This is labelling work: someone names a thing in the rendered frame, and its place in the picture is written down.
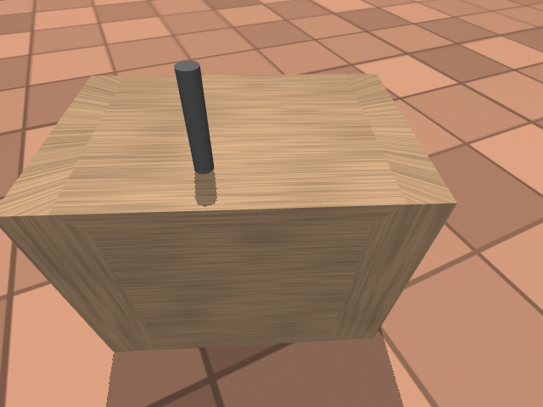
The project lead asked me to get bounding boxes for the can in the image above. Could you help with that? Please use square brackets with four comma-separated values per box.
[174, 60, 214, 174]

